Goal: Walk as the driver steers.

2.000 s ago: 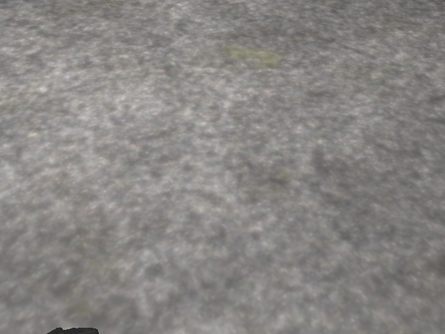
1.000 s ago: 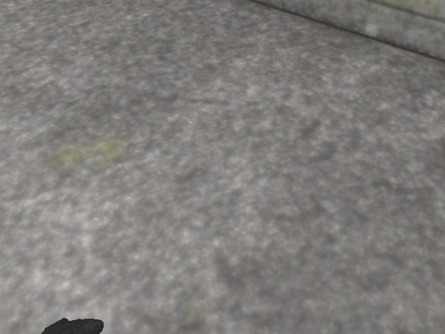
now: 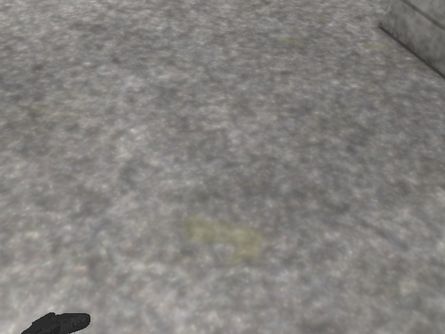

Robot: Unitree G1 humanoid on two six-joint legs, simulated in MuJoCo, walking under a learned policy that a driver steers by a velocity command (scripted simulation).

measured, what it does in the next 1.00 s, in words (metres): walks ahead, turning left: right foot, then left foot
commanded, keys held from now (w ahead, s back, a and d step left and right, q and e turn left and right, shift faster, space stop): w+q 1.00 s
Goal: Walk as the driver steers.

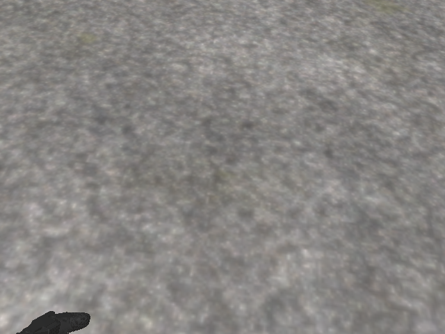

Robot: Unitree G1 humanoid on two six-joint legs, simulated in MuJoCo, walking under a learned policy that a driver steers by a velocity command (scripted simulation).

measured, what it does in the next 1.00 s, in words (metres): walks ahead, turning left: right foot, then left foot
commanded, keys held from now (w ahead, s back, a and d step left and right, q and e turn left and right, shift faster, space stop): w+q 0.56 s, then w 0.08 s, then w+e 0.36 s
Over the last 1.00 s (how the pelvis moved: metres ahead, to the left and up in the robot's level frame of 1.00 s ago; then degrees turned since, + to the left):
0.50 0.12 0.00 36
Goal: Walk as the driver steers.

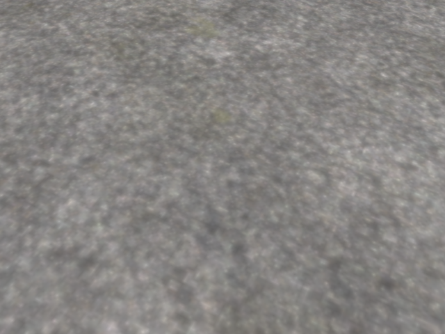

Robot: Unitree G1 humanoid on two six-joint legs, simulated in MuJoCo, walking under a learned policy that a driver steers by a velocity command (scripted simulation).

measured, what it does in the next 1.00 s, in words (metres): walks ahead, turning right: right foot, then left foot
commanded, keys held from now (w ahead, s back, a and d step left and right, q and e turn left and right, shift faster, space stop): w+e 1.00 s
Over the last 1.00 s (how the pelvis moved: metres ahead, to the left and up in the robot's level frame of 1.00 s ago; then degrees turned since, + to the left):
0.51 0.12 0.00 18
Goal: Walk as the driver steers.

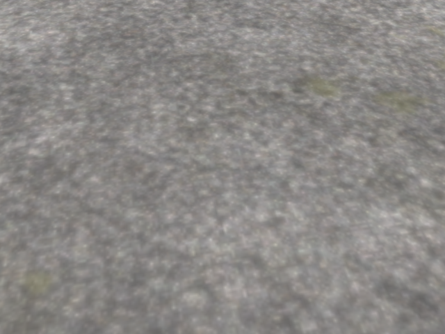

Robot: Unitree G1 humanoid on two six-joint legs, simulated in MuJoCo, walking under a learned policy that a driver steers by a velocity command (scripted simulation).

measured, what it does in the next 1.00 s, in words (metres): walks ahead: right foot, then left foot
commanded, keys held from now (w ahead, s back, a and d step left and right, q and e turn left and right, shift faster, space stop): w+e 0.20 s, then w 0.08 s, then w+q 0.72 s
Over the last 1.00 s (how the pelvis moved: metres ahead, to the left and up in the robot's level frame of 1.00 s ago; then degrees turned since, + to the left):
0.57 -0.10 0.00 -35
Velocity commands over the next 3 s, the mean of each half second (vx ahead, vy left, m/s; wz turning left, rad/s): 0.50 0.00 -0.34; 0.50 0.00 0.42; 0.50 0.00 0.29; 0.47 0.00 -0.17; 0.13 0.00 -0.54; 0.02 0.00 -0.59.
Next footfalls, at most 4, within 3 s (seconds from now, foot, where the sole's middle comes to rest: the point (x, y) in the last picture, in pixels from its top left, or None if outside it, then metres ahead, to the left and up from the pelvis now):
0.22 right None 0.29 -0.15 -0.78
0.76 left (203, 288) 0.62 0.03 -0.78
1.24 right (246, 205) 0.93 -0.13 -0.78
1.76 left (160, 164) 1.14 0.18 -0.78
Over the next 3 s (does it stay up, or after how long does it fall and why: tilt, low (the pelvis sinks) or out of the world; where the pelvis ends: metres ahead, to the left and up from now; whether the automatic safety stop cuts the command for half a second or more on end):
stays up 1.27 0.10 0.00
